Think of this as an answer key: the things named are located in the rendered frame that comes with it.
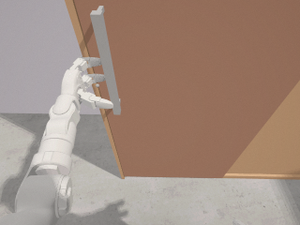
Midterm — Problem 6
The wardrobe door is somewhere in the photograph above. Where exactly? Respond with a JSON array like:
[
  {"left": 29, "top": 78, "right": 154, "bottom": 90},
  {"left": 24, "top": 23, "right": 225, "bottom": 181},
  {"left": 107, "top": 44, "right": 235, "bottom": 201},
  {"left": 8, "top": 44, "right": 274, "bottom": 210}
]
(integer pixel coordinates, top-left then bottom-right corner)
[
  {"left": 74, "top": 0, "right": 300, "bottom": 178},
  {"left": 226, "top": 81, "right": 300, "bottom": 175}
]

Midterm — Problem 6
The left robot upper arm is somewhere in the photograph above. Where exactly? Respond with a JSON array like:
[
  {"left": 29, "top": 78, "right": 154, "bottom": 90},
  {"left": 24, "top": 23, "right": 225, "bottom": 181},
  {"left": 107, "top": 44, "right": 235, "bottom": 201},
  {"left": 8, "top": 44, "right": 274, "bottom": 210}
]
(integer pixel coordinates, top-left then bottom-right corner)
[{"left": 0, "top": 174, "right": 73, "bottom": 225}]

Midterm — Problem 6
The handle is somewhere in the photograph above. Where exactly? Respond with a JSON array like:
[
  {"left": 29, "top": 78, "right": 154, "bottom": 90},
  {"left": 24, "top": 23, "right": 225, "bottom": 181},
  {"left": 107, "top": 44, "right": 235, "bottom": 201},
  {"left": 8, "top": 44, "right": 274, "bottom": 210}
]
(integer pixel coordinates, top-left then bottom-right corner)
[{"left": 90, "top": 6, "right": 121, "bottom": 115}]

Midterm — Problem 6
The robot left hand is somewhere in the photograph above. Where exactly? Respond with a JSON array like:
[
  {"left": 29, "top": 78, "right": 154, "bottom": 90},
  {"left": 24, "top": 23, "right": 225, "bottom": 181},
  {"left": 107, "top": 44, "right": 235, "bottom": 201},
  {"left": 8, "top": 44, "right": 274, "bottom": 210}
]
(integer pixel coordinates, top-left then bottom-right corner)
[{"left": 61, "top": 56, "right": 113, "bottom": 110}]

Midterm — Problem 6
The left robot forearm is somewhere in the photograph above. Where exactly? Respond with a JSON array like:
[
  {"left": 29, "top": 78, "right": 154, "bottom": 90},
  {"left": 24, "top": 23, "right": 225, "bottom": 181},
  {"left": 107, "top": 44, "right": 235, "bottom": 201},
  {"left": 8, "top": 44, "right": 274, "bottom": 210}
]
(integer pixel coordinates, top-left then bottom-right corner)
[{"left": 14, "top": 94, "right": 81, "bottom": 213}]

